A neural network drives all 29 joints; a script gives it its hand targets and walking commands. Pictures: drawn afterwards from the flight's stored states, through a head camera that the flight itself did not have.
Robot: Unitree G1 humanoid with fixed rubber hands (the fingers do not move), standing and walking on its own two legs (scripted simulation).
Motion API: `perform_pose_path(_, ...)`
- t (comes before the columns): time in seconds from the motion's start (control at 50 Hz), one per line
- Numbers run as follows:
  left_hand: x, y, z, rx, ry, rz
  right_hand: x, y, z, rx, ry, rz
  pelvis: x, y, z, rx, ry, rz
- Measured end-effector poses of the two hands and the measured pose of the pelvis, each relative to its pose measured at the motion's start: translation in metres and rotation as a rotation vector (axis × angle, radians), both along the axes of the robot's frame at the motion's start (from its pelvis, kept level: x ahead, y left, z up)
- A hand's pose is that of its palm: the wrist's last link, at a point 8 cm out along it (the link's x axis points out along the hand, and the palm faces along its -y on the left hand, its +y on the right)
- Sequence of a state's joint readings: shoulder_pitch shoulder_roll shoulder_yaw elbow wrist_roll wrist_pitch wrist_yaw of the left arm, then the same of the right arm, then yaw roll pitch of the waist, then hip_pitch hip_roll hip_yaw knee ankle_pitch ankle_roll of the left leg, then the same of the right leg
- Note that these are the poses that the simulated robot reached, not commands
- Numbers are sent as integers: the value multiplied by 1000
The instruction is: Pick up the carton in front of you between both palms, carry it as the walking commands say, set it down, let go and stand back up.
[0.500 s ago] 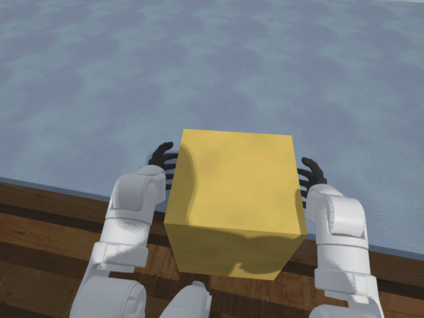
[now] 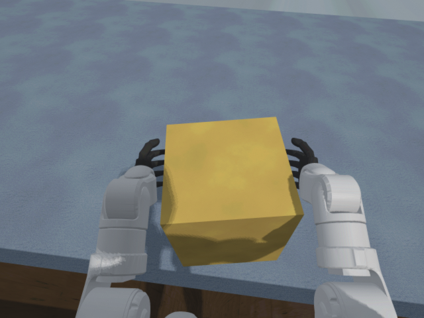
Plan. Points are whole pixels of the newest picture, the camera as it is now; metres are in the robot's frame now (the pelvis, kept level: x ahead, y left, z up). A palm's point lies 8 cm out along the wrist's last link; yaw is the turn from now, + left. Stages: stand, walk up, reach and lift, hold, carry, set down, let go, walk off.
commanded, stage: carry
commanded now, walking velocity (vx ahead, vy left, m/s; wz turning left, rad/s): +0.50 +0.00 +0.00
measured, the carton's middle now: (225, 197) +0.35 +0.02 +0.04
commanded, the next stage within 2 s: none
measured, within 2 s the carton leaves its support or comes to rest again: neither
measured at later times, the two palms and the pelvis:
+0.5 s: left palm (193, 129) +0.75 +0.15 -0.13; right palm (274, 143) +0.71 -0.15 -0.13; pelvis +0.40 +0.04 -0.20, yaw +0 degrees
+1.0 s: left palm (191, 103) +1.12 +0.21 -0.27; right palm (249, 106) +1.15 -0.09 -0.27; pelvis +0.81 +0.02 -0.31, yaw +1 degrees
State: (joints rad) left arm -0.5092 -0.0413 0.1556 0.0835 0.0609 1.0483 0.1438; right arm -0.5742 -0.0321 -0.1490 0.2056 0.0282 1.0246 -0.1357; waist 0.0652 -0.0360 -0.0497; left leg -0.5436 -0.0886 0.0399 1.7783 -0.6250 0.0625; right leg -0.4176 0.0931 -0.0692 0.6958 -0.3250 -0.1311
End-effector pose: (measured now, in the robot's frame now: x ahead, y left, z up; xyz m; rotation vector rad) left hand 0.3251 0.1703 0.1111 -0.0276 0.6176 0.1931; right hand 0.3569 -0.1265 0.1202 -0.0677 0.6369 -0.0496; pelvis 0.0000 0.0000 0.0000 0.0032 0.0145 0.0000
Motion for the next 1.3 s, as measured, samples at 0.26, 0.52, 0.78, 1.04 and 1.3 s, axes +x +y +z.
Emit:
perform_pose_path(0.26,210,21,-106,28,89,-17,191,20,-134,39,86,-26,205,17,-91,-23,7,-3)
perform_pose_path(0.52,440,-24,-247,-12,164,-179,373,-21,-255,12,166,-186,416,42,-203,25,30,9)
perform_pose_path(0.78,671,-9,-349,3,70,-56,648,-9,-354,21,68,-67,650,12,-321,-5,72,-3)
perform_pose_path(1.04,834,42,-372,-45,117,42,823,42,-387,52,115,-34,843,33,-314,-8,82,24)
perform_pose_path(1.3,1019,18,-324,-34,103,-144,957,18,-331,35,93,-212,1008,64,-283,-55,90,-39)
